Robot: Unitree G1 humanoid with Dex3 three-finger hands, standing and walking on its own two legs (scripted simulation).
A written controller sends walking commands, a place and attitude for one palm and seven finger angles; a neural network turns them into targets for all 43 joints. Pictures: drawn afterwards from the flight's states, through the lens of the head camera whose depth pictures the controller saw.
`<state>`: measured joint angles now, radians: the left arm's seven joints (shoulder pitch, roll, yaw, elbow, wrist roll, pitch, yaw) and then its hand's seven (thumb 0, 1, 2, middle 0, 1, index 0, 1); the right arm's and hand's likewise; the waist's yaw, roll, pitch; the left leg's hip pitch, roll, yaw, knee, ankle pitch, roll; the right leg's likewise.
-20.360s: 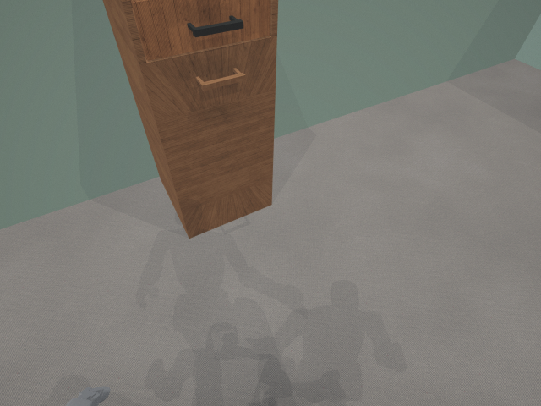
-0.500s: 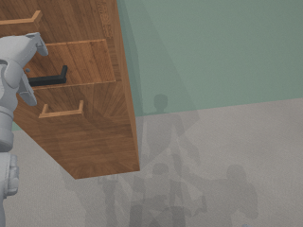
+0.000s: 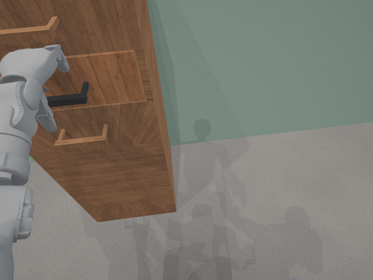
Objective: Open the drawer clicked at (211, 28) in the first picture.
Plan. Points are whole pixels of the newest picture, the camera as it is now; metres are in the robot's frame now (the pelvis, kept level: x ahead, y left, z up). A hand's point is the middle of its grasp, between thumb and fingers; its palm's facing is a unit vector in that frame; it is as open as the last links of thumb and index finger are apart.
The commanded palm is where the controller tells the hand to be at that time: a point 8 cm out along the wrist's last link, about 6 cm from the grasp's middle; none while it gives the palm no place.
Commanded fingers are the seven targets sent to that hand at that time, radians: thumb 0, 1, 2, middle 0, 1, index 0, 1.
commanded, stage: move the hooked fingers above the handle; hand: left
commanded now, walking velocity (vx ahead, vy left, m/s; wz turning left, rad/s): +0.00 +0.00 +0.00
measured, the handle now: (57, 95) +0.50 +0.31 +0.13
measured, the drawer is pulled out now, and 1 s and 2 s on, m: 0.00 0.00 0.00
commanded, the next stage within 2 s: lower the fingers behind the handle in 1.62 s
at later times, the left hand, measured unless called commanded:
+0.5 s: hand (43, 93) +0.45 +0.30 +0.18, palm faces -0.06 +0.01 -1.00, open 13.8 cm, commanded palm +0.43 +0.29 +0.25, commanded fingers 0.00 -0.50 0.30 -0.30 -1.20 -0.30 -1.20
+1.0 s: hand (43, 95) +0.44 +0.29 +0.18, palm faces -0.04 -0.01 -1.00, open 13.7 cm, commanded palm +0.42 +0.29 +0.25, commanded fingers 0.00 -0.50 0.30 -0.30 -1.20 -0.30 -1.20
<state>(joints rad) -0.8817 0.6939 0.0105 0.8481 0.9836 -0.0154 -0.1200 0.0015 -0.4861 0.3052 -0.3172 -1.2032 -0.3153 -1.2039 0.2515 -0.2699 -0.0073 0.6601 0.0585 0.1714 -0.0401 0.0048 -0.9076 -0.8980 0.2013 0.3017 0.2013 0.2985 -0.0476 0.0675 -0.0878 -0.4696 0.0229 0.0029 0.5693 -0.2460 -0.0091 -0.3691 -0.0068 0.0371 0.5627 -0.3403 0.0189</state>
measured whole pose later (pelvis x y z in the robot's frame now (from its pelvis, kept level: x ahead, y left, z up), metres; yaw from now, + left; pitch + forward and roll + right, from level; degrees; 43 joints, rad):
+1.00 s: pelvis +0.01 +0.00 +0.00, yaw +0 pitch +8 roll +0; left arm -0.77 0.71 0.04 0.73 0.95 -0.04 -0.19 0.00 -0.49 0.31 -0.32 -1.21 -0.33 -1.23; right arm 0.27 -0.28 -0.02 0.65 0.06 0.19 -0.05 0.01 -0.91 -0.90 0.20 0.30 0.20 0.30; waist -0.04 0.06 -0.09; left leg -0.44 0.02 0.00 0.57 -0.26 -0.01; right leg -0.34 0.00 0.03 0.56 -0.36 0.01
